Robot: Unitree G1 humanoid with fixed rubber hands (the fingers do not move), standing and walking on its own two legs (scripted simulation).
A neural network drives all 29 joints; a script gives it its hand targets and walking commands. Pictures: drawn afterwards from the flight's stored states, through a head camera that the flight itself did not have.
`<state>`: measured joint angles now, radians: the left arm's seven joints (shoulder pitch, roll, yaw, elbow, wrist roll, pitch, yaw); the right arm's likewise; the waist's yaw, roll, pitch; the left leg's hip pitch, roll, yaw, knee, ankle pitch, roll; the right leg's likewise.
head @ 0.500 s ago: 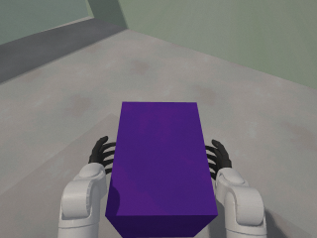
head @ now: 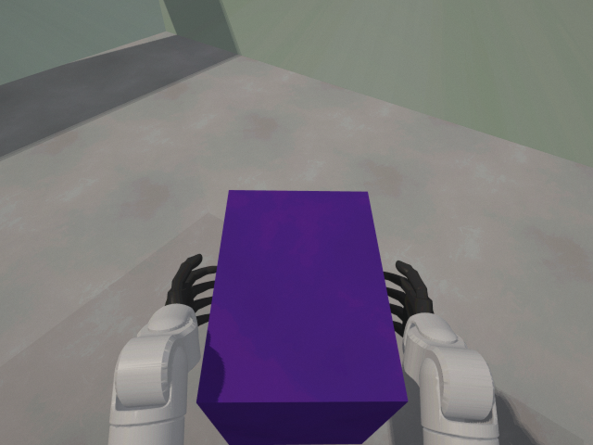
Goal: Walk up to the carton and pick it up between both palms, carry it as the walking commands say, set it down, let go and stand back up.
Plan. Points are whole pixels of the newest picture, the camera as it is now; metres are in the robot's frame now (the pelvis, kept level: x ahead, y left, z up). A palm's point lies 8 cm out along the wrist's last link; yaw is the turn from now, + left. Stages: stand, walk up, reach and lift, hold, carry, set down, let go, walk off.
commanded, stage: carry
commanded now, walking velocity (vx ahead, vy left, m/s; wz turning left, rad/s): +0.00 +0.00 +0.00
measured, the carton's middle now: (297, 320) +0.30 +0.00 +0.01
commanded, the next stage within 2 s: hold in 0.02 s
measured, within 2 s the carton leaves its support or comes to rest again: neither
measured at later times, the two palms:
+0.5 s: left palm (177, 295) +0.30 +0.17 +0.07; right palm (393, 318) +0.27 -0.12 +0.06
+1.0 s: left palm (192, 296) +0.30 +0.14 +0.07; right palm (409, 328) +0.26 -0.14 +0.06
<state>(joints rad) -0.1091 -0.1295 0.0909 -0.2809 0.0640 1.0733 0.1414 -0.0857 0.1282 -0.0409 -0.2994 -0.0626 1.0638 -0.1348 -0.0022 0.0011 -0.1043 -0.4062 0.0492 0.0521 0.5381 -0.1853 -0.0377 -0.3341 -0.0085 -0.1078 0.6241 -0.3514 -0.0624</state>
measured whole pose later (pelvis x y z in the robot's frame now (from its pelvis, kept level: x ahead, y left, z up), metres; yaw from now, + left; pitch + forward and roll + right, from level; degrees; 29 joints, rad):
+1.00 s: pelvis -0.01 +0.03 +0.01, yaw -11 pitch -6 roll +1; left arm -0.32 -0.17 0.26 0.27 0.28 0.75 0.06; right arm -0.32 0.17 -0.23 0.35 -0.28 0.69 0.01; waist 0.05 -0.01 0.01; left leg -0.11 -0.02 -0.04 0.35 -0.13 -0.02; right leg -0.11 0.05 0.11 0.46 -0.23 -0.02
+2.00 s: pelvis -0.03 +0.05 -0.04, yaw -10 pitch +19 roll +0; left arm -0.49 -0.21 0.43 0.50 0.32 0.28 0.06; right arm -0.51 0.14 -0.39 0.60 -0.29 0.24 0.02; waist 0.03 -0.02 -0.03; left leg -0.90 -0.06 -0.07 0.84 -0.26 -0.01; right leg -0.86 0.07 0.11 0.88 -0.34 0.01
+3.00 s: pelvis -0.05 +0.05 -0.19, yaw -10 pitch +38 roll -1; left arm -0.80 -0.05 0.41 0.69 0.18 0.20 0.10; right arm -0.81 0.05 -0.35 0.75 -0.14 0.18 -0.09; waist 0.04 -0.03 -0.16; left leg -1.71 -0.10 -0.10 1.50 -0.46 -0.05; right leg -1.65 0.14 0.08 1.53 -0.55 0.03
